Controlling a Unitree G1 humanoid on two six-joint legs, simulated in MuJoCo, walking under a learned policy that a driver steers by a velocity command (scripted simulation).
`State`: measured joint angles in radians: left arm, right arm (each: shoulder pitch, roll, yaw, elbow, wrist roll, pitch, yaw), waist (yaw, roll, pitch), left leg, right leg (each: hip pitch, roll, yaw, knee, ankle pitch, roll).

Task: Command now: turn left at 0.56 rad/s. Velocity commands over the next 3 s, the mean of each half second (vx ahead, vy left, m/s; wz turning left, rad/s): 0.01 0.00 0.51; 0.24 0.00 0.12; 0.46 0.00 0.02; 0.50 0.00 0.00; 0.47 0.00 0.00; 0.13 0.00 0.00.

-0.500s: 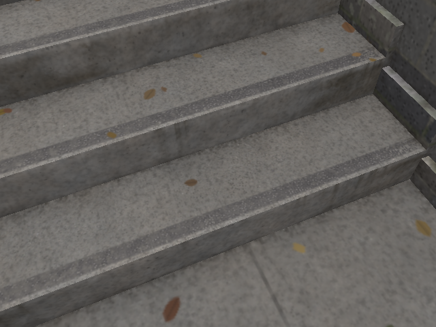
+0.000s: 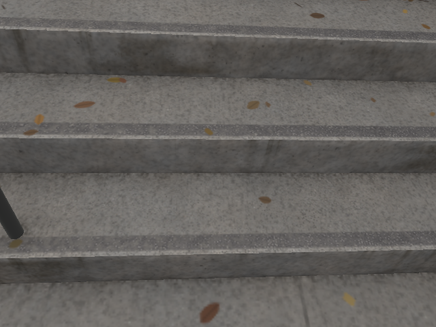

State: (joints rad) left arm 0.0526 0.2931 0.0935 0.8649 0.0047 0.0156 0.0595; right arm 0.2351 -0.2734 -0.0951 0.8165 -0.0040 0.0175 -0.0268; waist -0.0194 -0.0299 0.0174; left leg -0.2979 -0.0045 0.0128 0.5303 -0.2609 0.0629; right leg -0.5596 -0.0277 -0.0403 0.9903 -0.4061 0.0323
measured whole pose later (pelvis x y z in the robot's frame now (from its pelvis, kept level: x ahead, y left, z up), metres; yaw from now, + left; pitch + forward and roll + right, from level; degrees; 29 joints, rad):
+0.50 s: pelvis +0.01 -0.03 +0.00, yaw +15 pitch +2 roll +0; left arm 0.10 0.28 0.06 0.86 0.02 -0.03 0.02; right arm 0.13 -0.32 -0.08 0.69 0.01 0.03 -0.04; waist 0.00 0.04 0.03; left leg -0.44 -0.13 -0.17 0.89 -0.50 -0.01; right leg -0.27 0.02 0.04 0.46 -0.22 -0.02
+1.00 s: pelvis +0.10 +0.01 +0.01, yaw +16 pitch +1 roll +0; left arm 0.13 0.31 0.07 0.86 -0.01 -0.08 -0.02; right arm 0.41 -0.26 -0.05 0.86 0.01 -0.07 -0.02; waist -0.06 -0.04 0.02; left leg 0.05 -0.03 -0.04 0.18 -0.25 0.04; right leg -0.59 -0.08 0.00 0.75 -0.11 0.01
